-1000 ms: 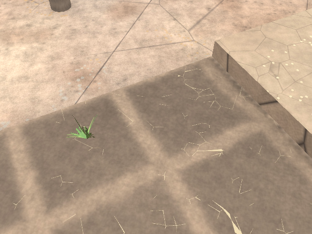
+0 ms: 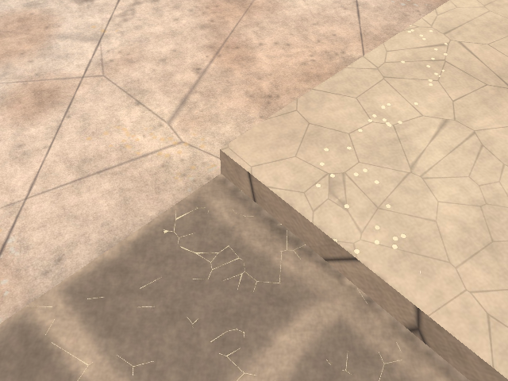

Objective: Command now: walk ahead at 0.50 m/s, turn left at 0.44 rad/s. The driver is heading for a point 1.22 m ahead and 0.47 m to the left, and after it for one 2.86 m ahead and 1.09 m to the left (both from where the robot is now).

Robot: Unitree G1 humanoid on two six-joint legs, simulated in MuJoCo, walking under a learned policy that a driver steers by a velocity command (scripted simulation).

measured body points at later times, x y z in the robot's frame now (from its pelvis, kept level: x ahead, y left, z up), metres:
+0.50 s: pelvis +0.25 -0.02 +0.00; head +0.28 -0.02 +0.45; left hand +0.16 +0.24 -0.13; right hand +0.50 -0.20 -0.11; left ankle +0.34 +0.14 -0.69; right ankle +0.19 -0.14 -0.75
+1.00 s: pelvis +0.48 +0.12 +0.00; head +0.50 +0.15 +0.45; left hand +0.50 +0.43 -0.11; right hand +0.65 -0.11 -0.12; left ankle +0.40 +0.13 -0.75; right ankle +0.71 +0.06 -0.68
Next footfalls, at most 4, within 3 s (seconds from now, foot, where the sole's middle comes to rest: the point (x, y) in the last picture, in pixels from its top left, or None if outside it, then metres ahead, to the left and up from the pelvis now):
0.12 right None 0.22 -0.13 -0.78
0.64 left None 0.44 0.15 -0.78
1.18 right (173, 274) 0.79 0.19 -0.78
1.80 left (53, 259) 0.91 0.57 -0.84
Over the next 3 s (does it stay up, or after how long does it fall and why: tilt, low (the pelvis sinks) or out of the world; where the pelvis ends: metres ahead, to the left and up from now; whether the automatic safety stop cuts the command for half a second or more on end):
stays up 1.39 0.74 -0.06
